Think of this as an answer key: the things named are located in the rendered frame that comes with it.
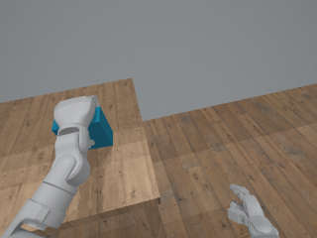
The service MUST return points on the table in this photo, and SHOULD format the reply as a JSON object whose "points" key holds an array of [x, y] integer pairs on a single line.
{"points": [[122, 177]]}

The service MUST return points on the robot right forearm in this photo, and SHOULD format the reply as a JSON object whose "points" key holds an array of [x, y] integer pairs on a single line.
{"points": [[260, 227]]}

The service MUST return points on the sponge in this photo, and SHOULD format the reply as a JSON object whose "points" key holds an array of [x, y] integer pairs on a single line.
{"points": [[99, 130]]}

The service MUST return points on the left robot upper arm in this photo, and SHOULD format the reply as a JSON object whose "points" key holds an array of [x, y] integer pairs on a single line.
{"points": [[23, 233]]}

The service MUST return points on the robot left forearm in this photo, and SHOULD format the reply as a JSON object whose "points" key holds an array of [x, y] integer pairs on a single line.
{"points": [[69, 170]]}

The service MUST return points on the right robot hand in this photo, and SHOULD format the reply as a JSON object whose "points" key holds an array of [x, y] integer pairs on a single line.
{"points": [[240, 213]]}

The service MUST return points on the left robot hand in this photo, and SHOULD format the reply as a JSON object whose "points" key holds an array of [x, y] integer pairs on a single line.
{"points": [[78, 110]]}

